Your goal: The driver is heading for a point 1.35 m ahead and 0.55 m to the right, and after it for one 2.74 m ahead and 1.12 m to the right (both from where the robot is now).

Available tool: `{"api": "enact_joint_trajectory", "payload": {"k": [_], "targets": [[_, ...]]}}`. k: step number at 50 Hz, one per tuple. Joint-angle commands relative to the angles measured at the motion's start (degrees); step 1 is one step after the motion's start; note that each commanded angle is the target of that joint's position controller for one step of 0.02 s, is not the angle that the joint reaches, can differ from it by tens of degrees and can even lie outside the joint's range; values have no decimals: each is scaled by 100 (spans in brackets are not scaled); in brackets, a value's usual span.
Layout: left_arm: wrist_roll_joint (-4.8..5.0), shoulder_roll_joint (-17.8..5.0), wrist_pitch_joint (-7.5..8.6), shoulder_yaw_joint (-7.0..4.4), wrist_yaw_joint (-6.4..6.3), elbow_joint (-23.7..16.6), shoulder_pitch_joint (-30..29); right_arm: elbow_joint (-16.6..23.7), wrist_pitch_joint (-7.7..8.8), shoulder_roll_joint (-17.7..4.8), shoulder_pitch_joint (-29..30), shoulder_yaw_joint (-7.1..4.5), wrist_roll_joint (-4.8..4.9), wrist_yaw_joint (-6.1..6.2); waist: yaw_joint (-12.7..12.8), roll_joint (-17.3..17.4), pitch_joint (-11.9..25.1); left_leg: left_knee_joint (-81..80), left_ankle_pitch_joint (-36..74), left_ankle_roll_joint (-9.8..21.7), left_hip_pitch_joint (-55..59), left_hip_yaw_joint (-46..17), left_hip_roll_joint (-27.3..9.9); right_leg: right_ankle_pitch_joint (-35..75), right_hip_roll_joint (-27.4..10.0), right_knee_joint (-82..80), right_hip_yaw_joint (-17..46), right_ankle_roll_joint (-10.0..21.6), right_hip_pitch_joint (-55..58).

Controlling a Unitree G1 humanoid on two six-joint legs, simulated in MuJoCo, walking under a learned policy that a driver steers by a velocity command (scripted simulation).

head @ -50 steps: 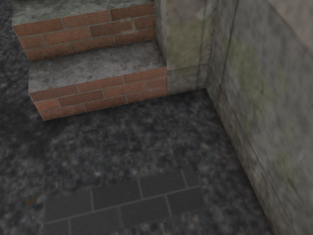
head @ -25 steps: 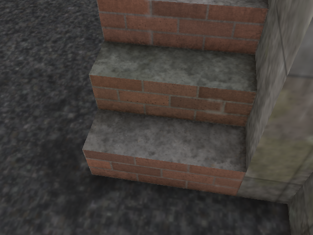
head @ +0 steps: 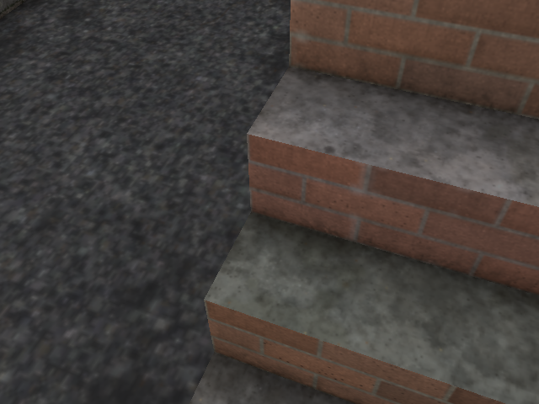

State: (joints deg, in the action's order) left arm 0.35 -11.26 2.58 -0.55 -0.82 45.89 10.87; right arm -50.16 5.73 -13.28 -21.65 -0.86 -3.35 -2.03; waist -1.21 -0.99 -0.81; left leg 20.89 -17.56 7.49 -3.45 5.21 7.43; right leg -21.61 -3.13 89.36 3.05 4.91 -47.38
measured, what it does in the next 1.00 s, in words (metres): climbs, turning right: right foot 0.22 m higher, then left foot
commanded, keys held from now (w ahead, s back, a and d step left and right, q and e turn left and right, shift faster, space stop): w+e+shift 0.80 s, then w+shift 0.10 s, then w+q+shift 0.10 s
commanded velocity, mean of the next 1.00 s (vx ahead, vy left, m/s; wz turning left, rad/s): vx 0.64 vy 0.18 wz -0.77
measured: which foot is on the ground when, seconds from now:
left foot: down 0.00-0.20, up 0.22-0.66, down 0.68-1.00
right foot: up 0.00-0.18, down 0.20-0.66, up 0.68-0.94, down 0.96-1.00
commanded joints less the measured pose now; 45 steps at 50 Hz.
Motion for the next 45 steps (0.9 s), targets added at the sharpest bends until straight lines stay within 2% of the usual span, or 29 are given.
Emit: {"api": "enact_joint_trajectory", "payload": {"k": [1,3,6,7,8,9,10,11,12,13,14,15,17,22,27,30,31,32,33,34,35,36,37,38,39,40,41,42,45], "targets": [[81,-58,-199,-129,-243,-352,-59,-24,63,-861,-253,-185,-38,17,183,951,-133,-364,5068,477,746,-736,-2389,-1135,270,4304,-120,338,-2320],[101,304,-156,50,-376,-1229,-1665,-467,7,-637,-755,-57,-153,110,88,413,-909,-319,4576,168,1142,-736,-2664,-1694,501,5925,333,677,-4426],[74,527,32,338,-186,-1857,-2394,-681,-31,-498,-1023,125,-120,218,293,-421,-809,-731,4650,-447,1322,244,-2288,-2018,596,4403,-496,635,-4739],[73,652,31,447,-150,-1855,-2127,-621,-105,-568,-665,182,18,325,524,-405,-648,-1226,5566,-642,197,603,-2038,-1468,568,3111,-836,639,-3131],[-409,-316,-148,223,-138,-1363,-449,237,-245,-1118,869,18,359,318,1197,90,-517,-1284,8208,-162,-1744,1391,-1267,-1460,1037,148,-1588,122,401],[-123,-832,-300,-65,-261,-681,1044,471,-323,-1833,957,-244,784,352,1543,829,157,-152,10443,246,-2940,928,-1374,-340,1685,-1212,-1568,-350,3840],[101,-635,-405,-242,-444,-124,2813,351,-337,-2286,1084,-304,788,262,2313,1621,1607,1328,10951,146,-2119,561,-1780,1127,1435,-1829,-645,-464,5559],[102,-1080,-447,-462,-623,141,2723,393,-357,-1745,340,-280,765,-17,1670,142,2707,4239,4632,-434,-2908,-719,-976,1319,373,-4310,2502,610,7029],[-53,-2194,-465,-837,-733,-203,1887,143,-229,-1566,-1073,-15,566,-252,830,-1907,4747,7484,1523,-757,-2348,-1633,211,1427,-1137,-6234,7224,1647,7086],[-248,-1887,-637,-834,-619,-102,987,504,27,-1462,-453,-23,396,-349,504,-1069,4688,8452,2302,-871,-2058,-1780,115,1328,-216,-6112,6166,1189,6361],[-284,-1377,-734,-722,-468,260,807,841,76,-1048,765,17,293,-284,534,-323,3497,8832,1971,-968,-2743,-1505,-27,3001,674,-4657,3699,699,5406],[-303,-902,-753,-582,-465,362,641,1167,32,-570,1401,117,100,-229,410,391,2347,9091,1771,-883,-3863,-1574,-130,3712,704,-4681,3094,686,4515],[-346,-346,-727,-375,-604,505,21,1662,-421,92,1763,366,-200,-252,11,496,1136,8936,1643,-973,-4856,-1615,-234,1362,834,-4595,3021,761,2919],[-338,-597,-252,-292,-377,201,-284,2170,-611,284,2091,459,-256,80,-173,470,98,8051,842,-1049,-5051,-1349,-450,842,1096,-5347,2365,522,1257],[-467,-956,-373,-428,-407,-522,-798,2277,-741,176,1926,251,-176,196,31,-908,412,8058,1419,-1024,-4758,-623,-188,749,712,-5532,3113,849,978],[-480,-1005,-405,-575,-494,-817,-842,2434,-774,94,1932,163,-118,237,141,-1175,523,7587,1307,-1057,-4579,-1118,-302,-525,436,-5684,3624,984,1146],[-259,-1141,-215,-525,-224,-1390,-2842,2119,-615,-162,933,123,500,164,-1047,-1631,1457,5839,656,-933,-1343,-1211,-785,-1786,465,-5891,2899,945,-1279],[-226,-893,-166,-452,-130,-1865,-4140,1589,-625,-398,-613,47,674,226,-2007,-1176,1292,3424,888,-899,811,31,-608,-1321,1039,-5845,1345,305,-2378],[-235,-159,-196,-369,-202,-2020,-4144,1196,-685,-95,-903,83,756,340,-2003,146,581,1804,1486,-1017,679,1010,-585,-1873,1465,-4168,748,310,-2356],[-368,557,-205,-205,-291,-1852,-3155,1083,-675,354,-473,180,789,360,-1478,987,257,946,1784,-1093,-389,522,-1015,-1788,2063,-1419,560,549,-1416],[-409,1210,-97,-63,-265,-1715,-1418,1220,-418,793,374,397,249,321,-243,935,343,1792,479,-1878,-1006,-446,-1006,-356,2134,1616,1171,413,-1169],[-147,1840,-2,-1,-234,-1891,-107,1598,-284,544,1303,461,-167,305,1052,1444,1022,2495,3211,-2065,-343,-2226,-2025,391,1827,3501,1530,-144,-1890],[-222,766,-8,-125,-271,-2126,451,1846,-115,-1163,2211,-89,-411,391,1987,1175,1880,-196,535,-1052,-352,-4482,-3684,504,1345,4601,-177,-465,-2270],[-303,132,-115,-290,-305,-2177,245,2188,1,-1280,3070,-244,-203,424,2198,977,1304,-537,-804,36,-1308,-4544,-3998,582,426,5040,-74,-704,-1904],[-383,-680,-189,-397,-274,-2155,-835,1990,269,-913,2504,-153,129,424,1363,530,406,-608,-1271,66,-1607,-3840,-3677,509,97,3668,12,-728,-1899],[-483,-1190,-316,-592,-235,-2253,-1933,1701,287,-543,1641,-143,86,459,504,-271,98,117,-611,-199,-1581,-2315,-2958,749,18,2872,331,-704,-1441],[-612,-1297,-467,-633,-58,-2343,-1769,1400,336,-848,1142,-242,13,565,486,295,416,522,716,-544,-1010,-1719,-2644,350,225,1770,388,-607,-783],[-521,-1329,-556,-659,80,-2387,-1657,1334,306,-1045,1042,-338,-100,618,635,385,515,779,790,-612,-626,-1648,-2738,281,80,381,488,-435,-447],[-356,-698,-422,-479,266,-2389,-2259,1209,105,-894,-9,-386,-307,551,-287,457,272,1302,1122,-530,-777,-961,-2481,-160,539,-2764,-446,-426,883]]}}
